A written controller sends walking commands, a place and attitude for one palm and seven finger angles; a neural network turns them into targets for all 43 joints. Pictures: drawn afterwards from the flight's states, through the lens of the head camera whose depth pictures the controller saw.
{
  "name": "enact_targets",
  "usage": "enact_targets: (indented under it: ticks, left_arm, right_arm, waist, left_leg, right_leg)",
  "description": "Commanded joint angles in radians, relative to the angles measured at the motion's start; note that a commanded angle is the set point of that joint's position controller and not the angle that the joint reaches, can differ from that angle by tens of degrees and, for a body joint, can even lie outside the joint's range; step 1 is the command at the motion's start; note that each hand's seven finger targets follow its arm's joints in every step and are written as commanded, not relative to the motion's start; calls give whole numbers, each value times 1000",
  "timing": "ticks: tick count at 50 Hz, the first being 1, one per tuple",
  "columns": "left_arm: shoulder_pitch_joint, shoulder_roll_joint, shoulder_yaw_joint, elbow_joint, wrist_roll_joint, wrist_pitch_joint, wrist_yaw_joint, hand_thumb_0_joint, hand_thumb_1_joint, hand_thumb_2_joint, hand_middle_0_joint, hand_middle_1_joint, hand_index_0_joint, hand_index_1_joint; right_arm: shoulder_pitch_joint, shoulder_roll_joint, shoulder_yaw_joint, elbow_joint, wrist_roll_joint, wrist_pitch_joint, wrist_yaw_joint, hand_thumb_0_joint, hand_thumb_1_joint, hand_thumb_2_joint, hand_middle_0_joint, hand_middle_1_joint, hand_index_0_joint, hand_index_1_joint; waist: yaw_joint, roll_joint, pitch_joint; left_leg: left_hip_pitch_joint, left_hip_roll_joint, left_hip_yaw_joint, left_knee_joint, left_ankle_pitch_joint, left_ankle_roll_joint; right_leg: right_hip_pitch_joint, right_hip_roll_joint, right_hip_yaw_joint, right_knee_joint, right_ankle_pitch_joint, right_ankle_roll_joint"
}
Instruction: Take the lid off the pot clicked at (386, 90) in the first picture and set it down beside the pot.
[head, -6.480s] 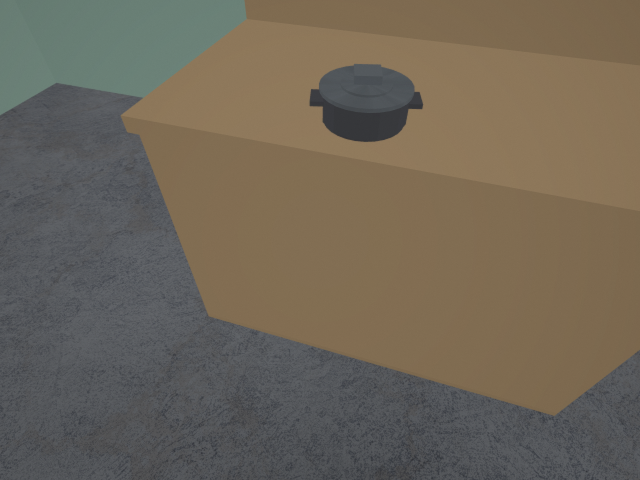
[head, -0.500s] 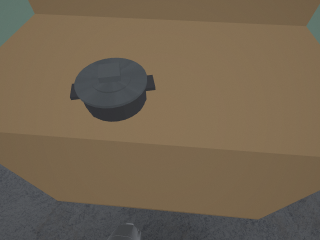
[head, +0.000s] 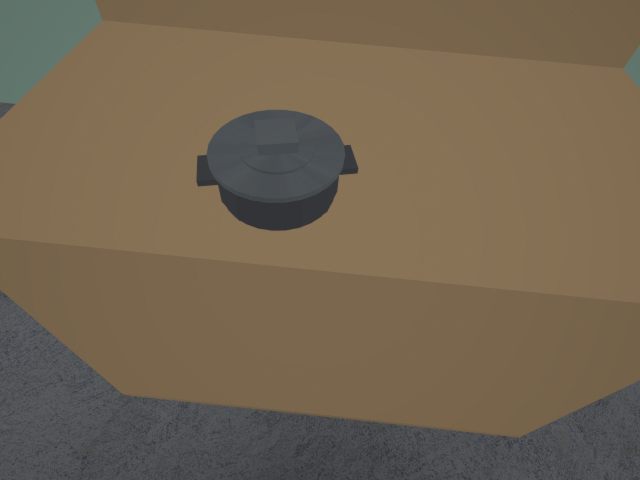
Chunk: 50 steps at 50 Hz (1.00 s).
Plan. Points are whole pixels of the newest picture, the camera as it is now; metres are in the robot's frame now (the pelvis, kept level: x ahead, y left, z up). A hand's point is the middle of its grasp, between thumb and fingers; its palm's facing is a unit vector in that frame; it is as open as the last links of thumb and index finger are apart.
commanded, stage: come to a stop and stand still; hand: left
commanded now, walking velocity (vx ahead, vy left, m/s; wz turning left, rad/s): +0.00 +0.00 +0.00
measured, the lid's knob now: (276, 136) +0.50 +0.09 +0.15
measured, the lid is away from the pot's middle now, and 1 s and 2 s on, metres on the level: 0.00 0.00 0.00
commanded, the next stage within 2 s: look again from close up in 0.30 s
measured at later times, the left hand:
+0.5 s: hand out of the picture -0.02 +0.17 -0.18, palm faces +0.00 -0.98 -0.18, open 7.4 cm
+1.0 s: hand out of the picture -0.04 +0.21 -0.19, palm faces +0.02 -0.98 -0.18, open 7.4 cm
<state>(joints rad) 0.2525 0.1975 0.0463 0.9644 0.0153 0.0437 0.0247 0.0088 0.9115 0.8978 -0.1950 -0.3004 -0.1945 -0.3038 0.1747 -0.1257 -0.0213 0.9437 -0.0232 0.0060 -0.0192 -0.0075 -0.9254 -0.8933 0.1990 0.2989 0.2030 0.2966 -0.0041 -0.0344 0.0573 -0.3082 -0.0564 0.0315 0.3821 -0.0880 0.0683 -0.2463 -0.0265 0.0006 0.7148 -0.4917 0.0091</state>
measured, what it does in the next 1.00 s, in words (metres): steps on the spot: right foot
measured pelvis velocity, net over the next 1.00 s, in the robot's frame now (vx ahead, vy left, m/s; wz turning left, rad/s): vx -0.03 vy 0.03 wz -0.03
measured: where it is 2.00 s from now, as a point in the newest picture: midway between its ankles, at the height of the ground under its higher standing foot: outside the picture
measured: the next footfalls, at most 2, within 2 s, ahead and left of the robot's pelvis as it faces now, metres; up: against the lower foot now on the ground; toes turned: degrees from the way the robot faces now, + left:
right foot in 0.06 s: -0.02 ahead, -0.12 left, +0.00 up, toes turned -1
left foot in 1.82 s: +0.01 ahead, +0.12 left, +0.00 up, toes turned -2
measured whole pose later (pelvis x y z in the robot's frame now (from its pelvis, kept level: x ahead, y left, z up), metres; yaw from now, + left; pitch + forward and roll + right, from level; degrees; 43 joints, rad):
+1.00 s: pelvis -0.03 +0.03 -0.01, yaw -2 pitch -1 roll -2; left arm 0.38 0.20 0.01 1.01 0.02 0.00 0.04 0.01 0.91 0.90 -0.20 -0.30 -0.19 -0.30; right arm 0.19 -0.14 -0.01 0.99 -0.01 0.00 0.00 0.01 -0.91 -0.89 0.20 0.30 0.20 0.30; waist 0.02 -0.04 0.02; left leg -0.36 -0.06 0.04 0.50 -0.12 0.10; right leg -0.16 -0.01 0.02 0.50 -0.32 0.01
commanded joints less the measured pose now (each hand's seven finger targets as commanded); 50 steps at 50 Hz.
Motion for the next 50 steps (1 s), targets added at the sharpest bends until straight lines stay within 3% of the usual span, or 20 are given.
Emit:
enact_targets:
  ticks: [1,2,4,5,6,8,10,13,15,17,19,20,21,22,24,27,33,35,43,50]
  left_arm:
    - [150,62,12,7,2,-36,11,0,900,900,-200,-300,-200,-300]
    - [158,84,15,13,5,-38,15,0,900,900,-200,-300,-200,-300]
    - [81,127,17,-5,1,-45,10,0,900,900,-200,-300,-200,-300]
    - [14,124,18,-23,-1,-49,12,0,900,900,-200,-300,-200,-300]
    - [-16,117,14,-29,-3,-51,11,0,900,900,-200,-300,-200,-300]
    - [-9,96,9,-19,-6,-54,10,0,900,900,-200,-300,-200,-300]
    - [31,82,5,1,-10,-52,9,0,900,900,-200,-300,-200,-300]
    - [58,76,2,24,-7,-33,10,0,900,900,-200,-300,-200,-300]
    - [102,64,4,40,-6,-30,9,0,900,900,-200,-300,-200,-300]
    - [157,49,2,61,-5,-28,9,0,900,900,-200,-300,-200,-300]
    - [194,37,1,76,-4,-30,9,0,900,900,-200,-300,-200,-300]
    - [274,43,-28,93,13,-75,40,0,900,900,-200,-300,-200,-300]
    - [228,97,-19,82,3,-80,44,0,900,900,-200,-300,-200,-300]
    - [131,111,-23,60,-13,-96,46,0,900,900,-200,-300,-200,-300]
    - [76,88,-22,26,-10,-92,47,0,900,900,-200,-300,-200,-300]
    - [95,76,-20,19,-2,-67,40,0,900,900,-200,-300,-200,-300]
    - [200,49,-22,36,4,-56,34,0,900,900,-200,-300,-200,-300]
    - [214,50,-25,38,4,-63,32,0,900,900,-200,-300,-200,-300]
    - [223,70,-24,21,7,-61,27,0,900,900,-200,-300,-200,-300]
    - [258,72,-27,37,10,-64,22,0,900,900,-200,-300,-200,-300]
  right_arm:
    - [90,-162,-49,6,14,-5,-8,0,-900,-900,200,300,200,300]
    - [81,-138,-45,9,17,-3,-4,0,-900,-900,200,300,200,300]
    - [80,-110,-37,16,12,6,3,0,-900,-900,200,300,200,300]
    - [91,-112,-39,30,6,11,3,0,-900,-900,200,300,200,300]
    - [95,-113,-39,39,7,12,2,0,-900,-900,200,300,200,300]
    - [127,-103,-29,68,8,5,-2,0,-900,-900,200,300,200,300]
    - [152,-112,-22,85,8,-3,-7,0,-900,-900,200,300,200,300]
    - [144,-126,-20,96,5,7,-8,0,-900,-900,200,300,200,300]
    - [155,-133,-21,99,1,4,-10,0,-900,-900,200,300,200,300]
    - [150,-147,-26,96,3,2,-12,0,-900,-900,200,300,200,300]
    - [149,-154,-33,94,3,0,-13,0,-900,-900,200,300,200,300]
    - [-5,-136,-12,20,11,-16,-7,0,-900,-900,200,300,200,300]
    - [62,-74,-8,10,15,-24,-1,0,-900,-900,200,300,200,300]
    - [127,-62,2,12,3,-25,1,0,-900,-900,200,300,200,300]
    - [148,-93,-7,22,9,-18,3,0,-900,-900,200,300,200,300]
    - [141,-116,-15,9,6,-12,2,0,-900,-900,200,300,200,300]
    - [94,-156,-23,-12,9,-15,1,0,-900,-900,200,300,200,300]
    - [75,-149,-21,-13,13,-20,3,0,-900,-900,200,300,200,300]
    - [46,-170,-28,-15,17,-24,6,0,-900,-900,200,300,200,300]
    - [34,-165,-29,-1,20,-22,9,0,-900,-900,200,300,200,300]
  waist:
    - [15,76,-114]
    - [15,25,-66]
    - [-19,-113,-13]
    - [-26,-203,26]
    - [-30,-208,44]
    - [-36,-104,40]
    - [-26,-2,22]
    - [-13,72,118]
    - [1,149,108]
    - [23,176,63]
    - [29,176,9]
    - [89,47,66]
    - [43,16,-38]
    - [-23,-47,-101]
    - [-37,-65,-71]
    - [-27,50,42]
    - [16,79,13]
    - [20,36,12]
    - [22,91,-9]
    - [24,81,-14]
  left_leg:
    - [93,201,-232,-112,-166,17]
    - [27,147,-170,-53,-222,-29]
    - [92,63,-74,91,-206,-83]
    - [96,69,-67,155,-175,-84]
    - [103,72,-66,172,-164,-82]
    - [134,85,-70,135,-108,-78]
    - [144,114,-102,66,-70,-67]
    - [42,128,-173,-29,-294,-54]
    - [-6,154,-234,-121,-391,-38]
    - [-48,178,-266,-188,-459,-24]
    - [-19,188,-277,-214,-464,-19]
    - [-26,92,-75,121,-128,-60]
    - [-29,63,-68,207,-87,-89]
    - [-6,85,-77,189,-91,-77]
    - [82,93,-80,178,-89,-58]
    - [41,115,-134,136,-159,-36]
    - [-21,170,-253,-24,-318,10]
    - [-15,158,-230,-12,-279,10]
    - [20,175,-243,-76,-326,6]
    - [28,164,-231,-98,-346,-3]
  right_leg:
    - [135,2,-10,-362,200,-19]
    - [143,-64,78,-417,207,-50]
    - [-64,-196,221,-504,42,-127]
    - [-116,-204,230,-522,53,-144]
    - [-130,-203,221,-517,112,-150]
    - [-121,-166,169,-443,210,-129]
    - [-88,-106,120,-384,187,-92]
    - [-125,-62,104,-392,-25,-78]
    - [-70,-22,57,-331,24,-62]
    - [17,-1,7,-290,71,-53]
    - [45,7,-12,-269,97,-50]
    - [41,-50,73,-436,312,-63]
    - [122,-179,234,-413,667,-108]
    - [141,-214,197,-354,700,-138]
    - [21,-139,136,-341,455,-114]
    - [-90,-67,105,-324,156,-106]
    - [-29,5,51,-237,105,-81]
    - [-20,-8,76,-268,138,-82]
    - [-29,-5,54,-268,154,-62]
    - [-30,-16,65,-298,156,-59]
